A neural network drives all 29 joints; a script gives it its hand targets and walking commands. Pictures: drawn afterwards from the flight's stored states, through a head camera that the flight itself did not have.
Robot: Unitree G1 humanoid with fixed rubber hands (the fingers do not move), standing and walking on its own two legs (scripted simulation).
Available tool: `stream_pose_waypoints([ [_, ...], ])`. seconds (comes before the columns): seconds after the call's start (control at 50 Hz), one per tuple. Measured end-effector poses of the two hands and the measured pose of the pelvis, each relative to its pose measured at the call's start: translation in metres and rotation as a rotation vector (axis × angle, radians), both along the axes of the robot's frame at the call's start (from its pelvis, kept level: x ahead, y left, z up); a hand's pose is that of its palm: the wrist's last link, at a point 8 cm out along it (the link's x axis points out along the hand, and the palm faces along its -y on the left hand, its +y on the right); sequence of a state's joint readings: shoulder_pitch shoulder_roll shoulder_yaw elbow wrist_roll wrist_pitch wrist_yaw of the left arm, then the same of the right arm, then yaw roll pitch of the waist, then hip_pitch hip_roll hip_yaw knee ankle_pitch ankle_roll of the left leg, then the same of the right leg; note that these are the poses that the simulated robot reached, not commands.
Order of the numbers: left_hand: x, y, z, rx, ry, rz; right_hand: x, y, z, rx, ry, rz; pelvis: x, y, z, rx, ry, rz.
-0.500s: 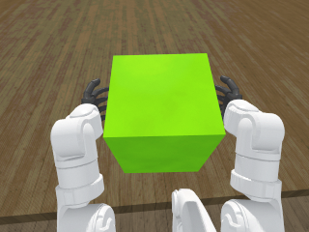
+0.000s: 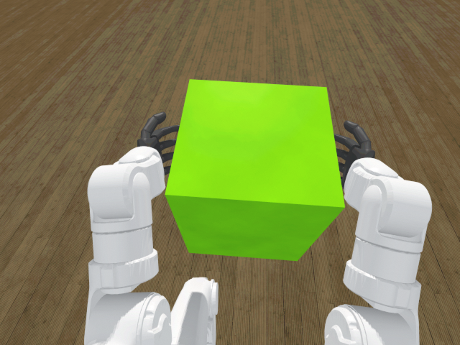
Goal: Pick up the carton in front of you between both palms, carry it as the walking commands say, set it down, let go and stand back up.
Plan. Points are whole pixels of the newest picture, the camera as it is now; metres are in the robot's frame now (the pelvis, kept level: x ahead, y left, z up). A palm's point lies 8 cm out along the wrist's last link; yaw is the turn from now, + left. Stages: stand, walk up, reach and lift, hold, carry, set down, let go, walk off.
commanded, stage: carry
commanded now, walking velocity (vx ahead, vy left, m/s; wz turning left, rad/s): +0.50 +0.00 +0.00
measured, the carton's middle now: (249, 180) +0.39 +0.02 +0.10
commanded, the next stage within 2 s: none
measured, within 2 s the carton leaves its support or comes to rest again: neither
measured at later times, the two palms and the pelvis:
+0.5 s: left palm out of the picture +0.70 +0.18 +0.29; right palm out of the picture +0.70 -0.12 +0.30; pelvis +0.34 +0.04 +0.11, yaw -1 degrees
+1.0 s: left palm out of the picture +0.96 +0.17 +0.22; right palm out of the picture +0.97 -0.13 +0.21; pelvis +0.67 +0.02 +0.13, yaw +1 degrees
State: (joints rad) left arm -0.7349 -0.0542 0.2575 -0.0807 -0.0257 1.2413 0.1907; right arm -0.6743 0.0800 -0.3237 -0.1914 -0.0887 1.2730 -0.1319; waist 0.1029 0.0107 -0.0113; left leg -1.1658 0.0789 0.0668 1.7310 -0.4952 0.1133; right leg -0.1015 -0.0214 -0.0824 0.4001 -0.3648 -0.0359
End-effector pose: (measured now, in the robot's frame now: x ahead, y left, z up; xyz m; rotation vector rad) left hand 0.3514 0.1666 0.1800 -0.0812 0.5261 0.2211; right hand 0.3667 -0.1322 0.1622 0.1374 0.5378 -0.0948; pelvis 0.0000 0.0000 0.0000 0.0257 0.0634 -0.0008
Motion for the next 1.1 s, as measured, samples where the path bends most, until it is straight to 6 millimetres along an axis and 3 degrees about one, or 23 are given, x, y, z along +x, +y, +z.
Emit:
stream_pose_waypoints([
  [0.12,0.12,-0.011,0.01,-0.004,0.043,-0.11,0.088,-0.01,0.013,-0.03,0.046,-0.099,0.107,0.034,0.01,0.022,0.008,-0.02],
  [0.18,0.172,-0.019,0.007,-0.032,0.096,-0.177,0.118,-0.018,0.017,-0.06,0.104,-0.165,0.145,0.047,0.028,0.02,-0.012,-0.015],
  [0.26,0.215,-0.019,0.017,-0.073,0.145,-0.171,0.157,-0.017,0.033,-0.053,0.154,-0.19,0.189,0.054,0.063,0.013,-0.019,-0.02],
  [0.36,0.269,-0.006,0.06,-0.073,0.07,-0.141,0.226,-0.006,0.081,-0.042,0.08,-0.17,0.247,0.056,0.098,-0.016,-0.008,-0.033],
  [0.46,0.328,0.011,0.101,-0.057,-0.004,-0.107,0.301,0.009,0.128,-0.067,0.005,-0.112,0.314,0.047,0.113,-0.024,0.013,-0.019],
  [0.54,0.379,0.016,0.117,-0.046,0.001,-0.079,0.361,0.014,0.143,-0.087,0.009,-0.069,0.376,0.034,0.114,-0.019,0.018,-0.005],
  [0.64,0.452,0.007,0.113,-0.024,0.037,-0.05,0.442,0.005,0.132,-0.084,0.041,-0.029,0.457,0.014,0.099,-0.018,-0.001,0.025],
  [0.72,0.494,0.0,0.09,-0.012,0.139,-0.02,0.494,-0.001,0.104,-0.057,0.143,0.002,0.499,0.005,0.106,-0.015,0.003,0.032],
  [0.8,0.526,-0.003,0.067,-0.038,0.215,0.011,0.531,-0.004,0.08,-0.024,0.222,-0.004,0.539,0.002,0.122,0.001,0.019,0.038],
  [0.92,0.575,-0.002,0.047,-0.061,0.197,0.041,0.577,-0.002,0.057,0.013,0.205,-0.033,0.61,0.008,0.134,0.013,0.041,0.027],
  [1.0,0.613,0.007,0.04,-0.038,0.159,0.0,0.605,0.006,0.048,-0.001,0.163,-0.05,0.667,0.019,0.131,0.003,0.036,0.025],
  [1.1,0.674,0.026,0.034,-0.02,0.086,-0.051,0.66,0.025,0.05,-0.067,0.085,-0.044,0.747,0.042,0.111,-0.023,0.017,0.0],
])
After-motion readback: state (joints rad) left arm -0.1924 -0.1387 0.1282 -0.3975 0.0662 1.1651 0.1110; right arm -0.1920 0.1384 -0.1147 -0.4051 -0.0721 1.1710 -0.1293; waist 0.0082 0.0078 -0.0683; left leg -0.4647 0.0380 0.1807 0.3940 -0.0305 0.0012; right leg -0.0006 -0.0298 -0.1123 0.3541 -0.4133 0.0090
